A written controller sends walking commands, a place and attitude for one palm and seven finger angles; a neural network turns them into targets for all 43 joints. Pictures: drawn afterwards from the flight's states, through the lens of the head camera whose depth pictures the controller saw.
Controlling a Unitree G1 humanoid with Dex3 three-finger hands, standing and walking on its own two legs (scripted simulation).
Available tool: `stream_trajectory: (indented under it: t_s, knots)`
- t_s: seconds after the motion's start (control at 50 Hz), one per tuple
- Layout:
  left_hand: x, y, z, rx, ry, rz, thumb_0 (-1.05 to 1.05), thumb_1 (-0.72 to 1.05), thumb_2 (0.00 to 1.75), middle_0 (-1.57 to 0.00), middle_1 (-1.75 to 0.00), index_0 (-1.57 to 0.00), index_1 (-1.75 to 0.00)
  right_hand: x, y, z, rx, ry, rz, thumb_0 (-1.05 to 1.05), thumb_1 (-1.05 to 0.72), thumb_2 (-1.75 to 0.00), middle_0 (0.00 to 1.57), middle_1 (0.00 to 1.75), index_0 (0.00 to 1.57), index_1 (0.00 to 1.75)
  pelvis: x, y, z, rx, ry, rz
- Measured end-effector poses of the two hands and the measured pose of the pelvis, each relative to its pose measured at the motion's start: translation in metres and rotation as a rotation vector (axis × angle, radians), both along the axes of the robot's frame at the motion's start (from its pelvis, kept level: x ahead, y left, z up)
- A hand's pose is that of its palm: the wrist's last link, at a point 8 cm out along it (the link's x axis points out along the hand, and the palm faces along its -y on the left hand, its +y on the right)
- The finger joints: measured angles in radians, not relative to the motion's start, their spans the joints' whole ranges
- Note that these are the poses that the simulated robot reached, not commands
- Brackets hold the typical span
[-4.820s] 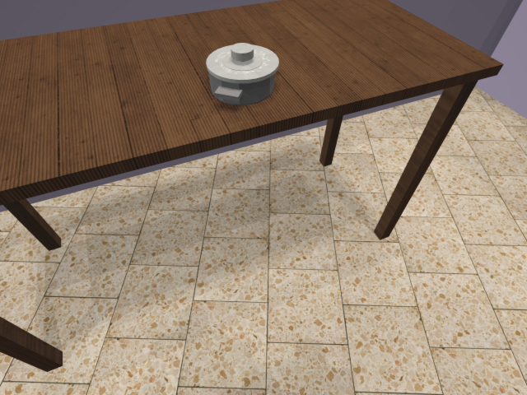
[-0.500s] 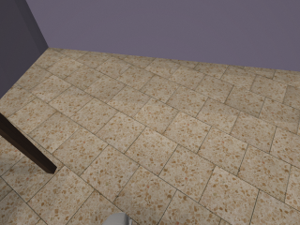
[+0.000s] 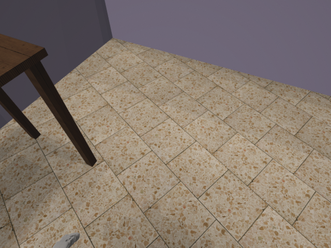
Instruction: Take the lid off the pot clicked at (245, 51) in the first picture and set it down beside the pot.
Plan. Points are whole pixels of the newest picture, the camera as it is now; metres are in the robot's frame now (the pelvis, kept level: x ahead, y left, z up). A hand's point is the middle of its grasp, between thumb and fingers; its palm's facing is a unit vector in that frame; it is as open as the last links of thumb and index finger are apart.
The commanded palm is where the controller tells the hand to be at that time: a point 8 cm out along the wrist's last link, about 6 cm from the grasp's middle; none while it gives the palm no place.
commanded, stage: turn to face it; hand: left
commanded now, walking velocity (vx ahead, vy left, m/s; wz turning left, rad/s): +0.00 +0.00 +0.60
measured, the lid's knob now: out of the picture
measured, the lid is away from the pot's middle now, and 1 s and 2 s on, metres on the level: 0.00 0.00 0.00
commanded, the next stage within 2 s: take the last steps up to it in 1.76 s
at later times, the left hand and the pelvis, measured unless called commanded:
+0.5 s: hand out of the picture -0.04 +0.22 -0.19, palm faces +0.36 -0.90 -0.23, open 7.4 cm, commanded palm none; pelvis +0.00 +0.01 -0.01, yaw +19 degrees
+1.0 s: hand out of the picture +0.01 +0.25 -0.14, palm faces +0.55 -0.77 -0.32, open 7.4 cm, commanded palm none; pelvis +0.01 -0.01 +0.00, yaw +36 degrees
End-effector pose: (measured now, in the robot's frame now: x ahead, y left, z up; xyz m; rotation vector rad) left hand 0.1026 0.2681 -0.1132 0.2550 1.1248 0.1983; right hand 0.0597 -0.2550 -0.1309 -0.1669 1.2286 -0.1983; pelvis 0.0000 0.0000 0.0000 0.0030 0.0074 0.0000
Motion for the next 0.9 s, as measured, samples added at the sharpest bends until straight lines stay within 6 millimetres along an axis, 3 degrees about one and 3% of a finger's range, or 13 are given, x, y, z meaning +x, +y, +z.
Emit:
stream_trajectory:
  t_s: [0.1,0.26,0.38,0.46,0.52,0.62,0.72,0.9]
  knots:
    - [-0.017,-0.018,0.007,0.032,-0.037,0.046,0.01,0.91,0.89,-0.2,-0.3,-0.2,-0.3,0.005,-0.022,-0.017,0.017,0.036,0.037,0.0,-0.9,-0.9,0.21,0.3,0.2,0.3,-0.003,-0.019,-0.006,0.004,-0.003,0.073]
    - [-0.071,-0.037,0.007,-0.008,0.031,0.171,0.01,0.9,0.89,-0.2,-0.3,-0.2,-0.3,0.039,-0.029,-0.004,0.008,0.049,0.158,0.01,-0.91,-0.9,0.2,0.3,0.2,0.3,-0.001,-0.025,0.005,0.037,-0.022,0.185]
    - [-0.118,-0.032,-0.012,-0.063,0.094,0.275,0.01,0.9,0.89,-0.2,-0.3,-0.2,-0.3,0.086,-0.001,0.005,-0.018,0.009,0.28,0.01,-0.91,-0.9,0.2,0.3,0.2,0.3,-0.002,-0.014,0.002,0.035,-0.021,0.255]
    - [-0.153,-0.014,-0.035,-0.098,0.137,0.357,0.01,0.9,0.89,-0.21,-0.3,-0.2,-0.3,0.121,0.034,0.011,-0.047,-0.074,0.374,0.01,-0.91,-0.9,0.2,0.3,0.2,0.3,-0.002,0.005,-0.01,0.009,-0.015,0.306]
    - [-0.171,0.002,-0.046,-0.104,0.175,0.409,0.01,0.9,0.89,-0.2,-0.3,-0.2,-0.3,0.136,0.057,0.018,-0.059,-0.127,0.425,0.0,-0.91,-0.9,0.2,0.3,0.2,0.3,-0.005,0.015,-0.014,0.013,-0.016,0.336]
    - [-0.17,0.023,-0.032,-0.093,0.132,0.46,0.01,0.91,0.89,-0.2,-0.3,-0.2,-0.3,0.132,0.078,0.029,-0.072,-0.116,0.475,0.0,-0.9,-0.9,0.2,0.3,0.2,0.3,-0.007,0.025,-0.001,-0.014,-0.015,0.394]
    - [-0.16,0.037,-0.015,-0.059,0.048,0.488,0.01,0.91,0.89,-0.2,-0.3,-0.19,-0.3,0.122,0.088,0.026,-0.05,-0.066,0.508,0.0,-0.9,-0.9,0.2,0.3,0.2,0.3,-0.006,0.028,0.006,-0.021,-0.012,0.452]
    - [-0.138,0.034,0.005,0.002,-0.035,0.532,0.01,0.91,0.9,-0.2,-0.3,-0.19,-0.3,0.111,0.074,0.006,-0.019,0.037,0.54,0.0,-0.9,-0.9,0.21,0.3,0.2,0.3,0.002,0.013,0.005,-0.014,-0.002,0.562]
